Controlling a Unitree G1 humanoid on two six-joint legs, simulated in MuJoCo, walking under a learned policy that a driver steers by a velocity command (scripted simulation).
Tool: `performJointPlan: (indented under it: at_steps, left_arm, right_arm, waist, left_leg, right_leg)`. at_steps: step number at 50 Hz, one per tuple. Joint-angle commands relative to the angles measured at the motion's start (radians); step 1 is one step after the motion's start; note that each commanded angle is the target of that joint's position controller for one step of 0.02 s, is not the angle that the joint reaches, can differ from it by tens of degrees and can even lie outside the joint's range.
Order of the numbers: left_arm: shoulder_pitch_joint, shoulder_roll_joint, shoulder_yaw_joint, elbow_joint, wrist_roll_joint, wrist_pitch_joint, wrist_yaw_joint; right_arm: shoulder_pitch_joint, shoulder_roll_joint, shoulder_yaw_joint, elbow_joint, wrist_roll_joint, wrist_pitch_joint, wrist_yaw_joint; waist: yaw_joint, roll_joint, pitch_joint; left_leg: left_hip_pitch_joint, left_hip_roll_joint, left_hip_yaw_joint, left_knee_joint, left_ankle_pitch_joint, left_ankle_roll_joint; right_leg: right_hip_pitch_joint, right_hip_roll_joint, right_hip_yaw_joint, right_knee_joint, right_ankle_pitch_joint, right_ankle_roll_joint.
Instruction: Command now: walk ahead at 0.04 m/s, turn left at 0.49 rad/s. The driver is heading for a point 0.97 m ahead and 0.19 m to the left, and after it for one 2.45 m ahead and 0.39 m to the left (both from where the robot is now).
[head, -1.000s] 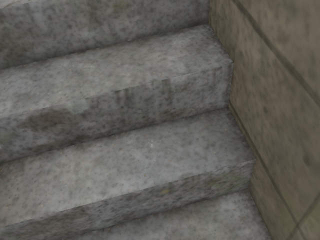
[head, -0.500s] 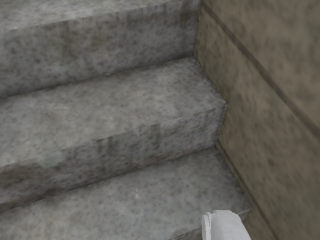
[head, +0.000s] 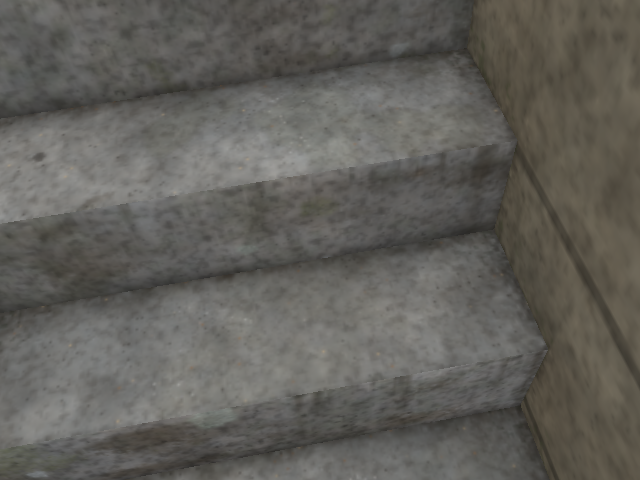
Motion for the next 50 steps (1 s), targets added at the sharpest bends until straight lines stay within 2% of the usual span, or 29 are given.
performJointPlan:
  at_steps: [1,5,6,7,8,9,12,14,18,20,23,26,27,28,29,30,31,33,35,39,41,43,44,45,46,47,48,49,50]
  left_arm:
    - [-0.178,0.178,0.047,-0.111,-0.036,-0.019,0.007]
    - [-0.060,0.094,0.037,-0.066,-0.087,0.001,0.004]
    - [-0.049,0.078,0.036,-0.110,-0.061,0.010,0.017]
    - [0.031,0.015,0.027,-0.125,-0.023,-0.001,0.025]
    - [0.004,0.031,0.043,-0.113,-0.048,-0.028,0.020]
    - [-0.100,0.052,0.055,-0.130,-0.046,-0.058,0.011]
    - [-0.171,0.082,0.048,-0.165,-0.006,-0.073,0.009]
    - [-0.158,0.087,0.042,-0.163,-0.025,-0.092,-0.013]
    - [-0.188,0.025,0.010,-0.174,-0.018,-0.078,-0.043]
    - [-0.176,0.013,0.012,-0.161,-0.030,-0.067,-0.056]
    - [-0.055,0.037,0.026,-0.148,-0.045,-0.049,-0.052]
    - [0.038,0.041,0.055,-0.073,-0.029,-0.046,-0.046]
    - [0.089,0.055,0.067,-0.041,-0.019,-0.052,-0.056]
    - [0.173,0.112,0.077,-0.007,-0.001,-0.054,-0.061]
    - [0.176,0.119,0.065,-0.034,0.013,-0.071,-0.064]
    - [0.152,0.208,0.090,-0.085,0.008,-0.097,-0.069]
    - [0.103,0.154,0.081,-0.070,-0.039,-0.094,-0.057]
    - [0.218,0.157,0.075,-0.007,-0.041,-0.065,-0.045]
    - [0.376,0.098,0.059,0.053,-0.025,-0.082,-0.045]
    - [0.394,0.049,0.044,0.117,-0.045,-0.099,-0.044]
    - [0.294,0.056,0.029,0.105,-0.030,-0.097,-0.027]
    - [0.271,0.110,0.029,0.107,-0.050,-0.082,-0.016]
    - [0.320,0.146,0.039,0.118,-0.069,-0.070,-0.014]
    - [0.412,0.202,0.049,0.162,-0.091,-0.065,-0.018]
    - [0.465,0.232,0.050,0.213,-0.064,-0.085,-0.028]
    - [0.436,0.308,0.058,0.223,-0.081,-0.102,-0.040]
    - [0.416,0.385,0.084,0.198,-0.096,-0.117,-0.043]
    - [0.338,0.269,0.068,0.097,-0.095,-0.129,-0.077]
    - [0.247,0.286,0.098,0.142,-0.080,-0.127,-0.120]
  right_arm:
    - [0.136,-0.115,-0.056,-0.050,-0.031,0.000,0.002]
    - [0.158,-0.123,-0.087,0.024,-0.008,-0.015,0.059]
    - [0.213,-0.198,-0.099,0.027,-0.024,-0.027,0.078]
    - [0.198,-0.325,-0.110,-0.043,-0.047,-0.052,0.092]
    - [0.182,-0.354,-0.113,-0.069,-0.068,-0.075,0.097]
    - [0.164,-0.285,-0.101,-0.071,-0.044,-0.082,0.084]
    - [0.122,-0.224,-0.083,-0.063,-0.027,-0.035,0.025]
    - [0.130,-0.160,-0.066,-0.092,-0.022,-0.057,0.011]
    - [0.177,-0.204,-0.083,-0.107,-0.001,-0.034,-0.021]
    - [0.163,-0.237,-0.092,-0.132,-0.012,-0.030,-0.011]
    - [0.109,-0.255,-0.080,-0.171,-0.014,-0.049,-0.001]
    - [0.059,-0.191,-0.055,-0.182,0.046,-0.063,0.020]
    - [0.063,-0.161,-0.047,-0.193,0.047,-0.072,0.034]
    - [0.093,-0.094,-0.024,-0.206,0.022,-0.087,0.055]
    - [0.235,-0.086,-0.030,-0.164,0.002,-0.108,0.064]
    - [0.366,-0.141,-0.042,-0.153,0.005,-0.113,0.058]
    - [0.263,-0.167,-0.043,-0.155,0.032,-0.109,0.053]
    - [-0.045,-0.112,-0.004,-0.233,0.024,-0.118,0.051]
    - [-0.111,-0.060,0.016,-0.230,0.028,-0.141,0.065]
    - [-0.049,0.051,0.064,-0.208,0.051,-0.133,0.071]
    - [-0.129,0.034,0.080,-0.268,0.026,-0.133,0.080]
    - [-0.266,0.049,0.105,-0.348,0.015,-0.135,0.096]
    - [-0.352,0.045,0.123,-0.356,0.015,-0.125,0.105]
    - [-0.392,0.104,0.133,-0.381,0.054,-0.112,0.095]
    - [-0.325,0.067,0.106,-0.373,0.083,-0.119,0.091]
    - [0.058,-0.074,0.028,-0.292,0.072,-0.108,0.070]
    - [0.272,-0.198,-0.022,-0.220,0.026,-0.084,0.057]
    - [0.426,-0.403,-0.089,-0.084,-0.041,-0.066,0.026]
    - [0.485,-0.366,-0.060,-0.035,-0.093,-0.059,-0.010]
  waist:
    - [-0.083,-0.369,-0.188]
    - [-0.008,-0.099,0.015]
    - [0.011,0.202,0.026]
    - [0.064,0.325,-0.129]
    - [0.029,0.326,-0.242]
    - [0.004,0.197,-0.169]
    - [0.014,0.163,-0.093]
    - [0.018,0.160,-0.159]
    - [0.036,0.111,-0.170]
    - [0.027,0.113,-0.172]
    - [0.095,0.173,-0.225]
    - [0.136,0.130,-0.136]
    - [0.134,0.007,-0.140]
    - [0.120,-0.262,-0.223]
    - [0.075,-0.176,-0.257]
    - [0.031,-0.256,-0.357]
    - [0.048,-0.227,-0.188]
    - [0.155,-0.181,0.022]
    - [0.195,-0.106,0.064]
    - [0.080,-0.103,0.076]
    - [0.055,-0.124,0.079]
    - [0.038,-0.088,0.046]
    - [0.093,-0.037,0.006]
    - [0.095,-0.134,-0.062]
    - [0.065,-0.201,-0.179]
    - [-0.156,-0.361,-0.394]
    - [-0.265,-0.318,-0.554]
    - [-0.229,0.231,-0.649]
    - [-0.215,0.183,-0.736]
  left_leg:
    - [0.346,0.018,0.028,-0.195,-0.121,0.042]
    - [0.336,-0.067,0.049,-0.876,-0.206,0.170]
    - [0.430,0.054,-0.232,-0.824,0.384,0.236]
    - [0.495,0.213,-0.575,-0.810,0.588,0.401]
    - [0.527,0.304,-0.750,-0.960,0.242,0.473]
    - [0.509,0.239,-0.685,-0.993,-0.104,0.416]
    - [0.518,0.137,-0.527,-0.941,-0.001,0.381]
    - [0.624,0.141,-0.522,-0.912,0.119,0.362]
    - [0.660,0.097,-0.404,-0.880,0.331,0.320]
    - [0.525,0.064,-0.332,-0.890,0.274,0.299]
    - [0.384,0.122,-0.469,-0.929,0.170,0.318]
    - [0.344,0.032,-0.399,-0.810,0.088,0.237]
    - [0.224,-0.046,-0.299,-0.596,-0.018,0.181]
    - [-0.039,-0.171,-0.172,-0.214,-0.461,0.088]
    - [-0.153,-0.211,-0.235,0.306,-0.589,0.037]
    - [-0.217,-0.172,-0.265,0.584,-0.536,0.008]
    - [-0.349,-0.082,-0.257,0.602,-0.422,0.000]
    - [-0.543,-0.124,-0.161,0.795,-0.370,0.011]
    - [-0.681,-0.145,-0.181,0.922,-0.307,0.045]
    - [-0.813,-0.047,-0.226,0.990,-0.325,0.074]
    - [-0.753,-0.006,-0.168,0.913,-0.297,0.061]
    - [-0.474,0.085,0.013,0.501,-0.166,0.049]
    - [-0.170,0.064,0.168,0.198,-0.196,0.061]
    - [0.095,0.019,0.207,0.074,-0.442,0.086]
    - [0.266,-0.070,0.296,0.110,-0.574,0.131]
    - [0.470,-0.081,0.077,-0.065,-0.516,0.199]
    - [0.679,-0.051,-0.177,-0.293,-0.437,0.220]
    - [0.835,0.317,-0.954,-0.745,-0.639,0.404]
    - [0.754,0.403,-1.397,-1.041,-0.966,0.465]
  right_leg:
    - [-0.013,-0.129,0.057,-0.324,-0.183,-0.100]
    - [0.066,-0.049,0.035,0.101,-0.143,-0.043]
    - [-0.213,0.046,0.028,0.502,-0.416,0.031]
    - [-0.371,0.153,0.229,0.953,-0.460,0.123]
    - [-0.471,0.183,0.330,1.166,-0.378,0.119]
    - [-0.546,0.156,0.361,1.184,-0.261,0.099]
    - [-0.545,0.188,0.310,1.159,-0.062,0.087]
    - [-0.507,0.231,0.326,1.025,-0.032,0.081]
    - [-0.414,0.250,0.270,0.713,-0.141,0.065]
    - [-0.233,0.283,0.180,0.437,-0.198,0.056]
    - [-0.037,0.274,0.233,0.364,-0.174,-0.014]
    - [0.118,0.286,0.176,-0.154,-0.005,-0.043]
    - [0.253,0.243,0.225,-0.227,0.077,-0.063]
    - [0.527,0.049,0.436,-0.184,0.478,-0.143]
    - [0.504,-0.148,0.627,-0.080,0.843,-0.270]
    - [0.461,-0.297,0.922,-0.224,0.274,-0.460]
    - [0.378,-0.192,0.824,-0.310,-0.366,-0.433]
    - [0.328,-0.067,0.687,-0.366,-0.417,-0.363]
    - [0.387,-0.036,0.610,-0.346,-0.238,-0.351]
    - [0.314,-0.080,0.433,-0.360,-0.009,-0.271]
    - [0.187,-0.056,0.337,-0.423,0.085,-0.251]
    - [-0.032,0.007,0.268,-0.556,0.110,-0.243]
    - [-0.140,0.020,0.242,-0.681,0.180,-0.275]
    - [-0.119,0.001,0.256,-0.678,0.496,-0.280]
    - [-0.027,-0.008,0.234,-0.565,1.139,-0.295]
    - [0.170,0.001,0.224,-0.275,1.490,-0.233]
    - [0.183,-0.015,0.312,-0.015,1.435,-0.187]
    - [-0.149,0.212,0.361,0.407,0.726,-0.132]
    - [-0.174,0.350,0.563,1.010,0.138,-0.061]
